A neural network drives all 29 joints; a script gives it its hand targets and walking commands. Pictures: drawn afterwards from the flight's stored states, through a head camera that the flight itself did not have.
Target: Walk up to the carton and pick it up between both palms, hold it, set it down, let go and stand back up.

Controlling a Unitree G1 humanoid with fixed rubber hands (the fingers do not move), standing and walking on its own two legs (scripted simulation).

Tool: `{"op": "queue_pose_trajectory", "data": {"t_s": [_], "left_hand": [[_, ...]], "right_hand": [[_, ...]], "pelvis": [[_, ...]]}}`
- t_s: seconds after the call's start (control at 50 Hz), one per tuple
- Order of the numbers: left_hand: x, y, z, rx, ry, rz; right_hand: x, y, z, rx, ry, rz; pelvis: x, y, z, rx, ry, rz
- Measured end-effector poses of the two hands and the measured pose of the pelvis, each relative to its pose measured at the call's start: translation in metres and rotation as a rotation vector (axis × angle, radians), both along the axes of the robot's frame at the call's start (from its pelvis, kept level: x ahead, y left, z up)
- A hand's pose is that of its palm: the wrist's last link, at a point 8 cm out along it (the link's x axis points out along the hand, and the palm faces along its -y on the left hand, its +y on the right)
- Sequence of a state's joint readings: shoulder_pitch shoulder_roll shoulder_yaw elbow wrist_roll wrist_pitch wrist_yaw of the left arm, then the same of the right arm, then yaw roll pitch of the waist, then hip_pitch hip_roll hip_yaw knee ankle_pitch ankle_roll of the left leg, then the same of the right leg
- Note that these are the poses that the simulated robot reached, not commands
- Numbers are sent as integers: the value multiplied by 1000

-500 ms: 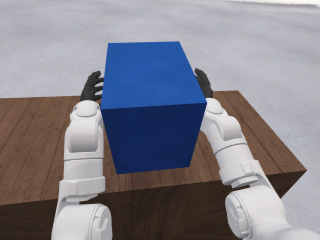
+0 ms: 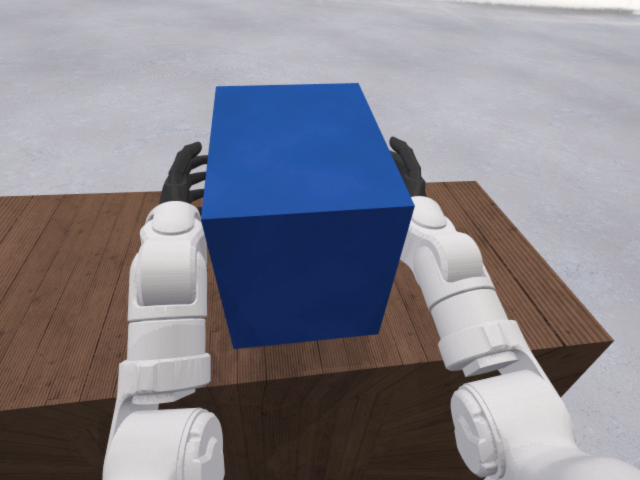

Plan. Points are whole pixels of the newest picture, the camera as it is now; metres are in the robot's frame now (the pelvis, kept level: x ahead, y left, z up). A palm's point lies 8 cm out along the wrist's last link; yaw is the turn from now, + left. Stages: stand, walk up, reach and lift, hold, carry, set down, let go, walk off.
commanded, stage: hold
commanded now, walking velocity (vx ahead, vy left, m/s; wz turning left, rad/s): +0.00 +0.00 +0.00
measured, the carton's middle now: (298, 211) +0.37 +0.01 +0.20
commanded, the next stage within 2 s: none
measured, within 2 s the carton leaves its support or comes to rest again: neither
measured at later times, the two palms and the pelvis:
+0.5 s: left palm (179, 209) +0.36 +0.14 +0.21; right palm (406, 201) +0.37 -0.13 +0.21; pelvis +0.00 +0.00 +0.00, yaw +0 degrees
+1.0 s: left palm (179, 209) +0.36 +0.14 +0.21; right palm (407, 201) +0.37 -0.13 +0.21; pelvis +0.00 +0.00 +0.00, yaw +0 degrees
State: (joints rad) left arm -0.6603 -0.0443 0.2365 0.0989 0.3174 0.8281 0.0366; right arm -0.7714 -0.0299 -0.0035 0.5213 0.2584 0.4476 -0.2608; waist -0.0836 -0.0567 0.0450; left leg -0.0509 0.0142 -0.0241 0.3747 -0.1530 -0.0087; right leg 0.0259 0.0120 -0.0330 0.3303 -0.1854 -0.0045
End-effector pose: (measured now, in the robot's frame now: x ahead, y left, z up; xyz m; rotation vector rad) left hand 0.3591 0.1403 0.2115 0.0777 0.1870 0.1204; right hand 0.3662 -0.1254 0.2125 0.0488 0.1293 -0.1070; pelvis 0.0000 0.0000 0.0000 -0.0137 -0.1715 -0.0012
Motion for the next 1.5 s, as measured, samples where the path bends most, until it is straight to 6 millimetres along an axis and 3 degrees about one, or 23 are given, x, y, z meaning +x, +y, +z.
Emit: {"op": "queue_pose_trajectory", "data": {"t_s": [1.5], "left_hand": [[1,0,0,1,0,-2]], "right_hand": [[0,0,0,-4,-1,-1]], "pelvis": [[0,0,0,0,0,-2]]}}
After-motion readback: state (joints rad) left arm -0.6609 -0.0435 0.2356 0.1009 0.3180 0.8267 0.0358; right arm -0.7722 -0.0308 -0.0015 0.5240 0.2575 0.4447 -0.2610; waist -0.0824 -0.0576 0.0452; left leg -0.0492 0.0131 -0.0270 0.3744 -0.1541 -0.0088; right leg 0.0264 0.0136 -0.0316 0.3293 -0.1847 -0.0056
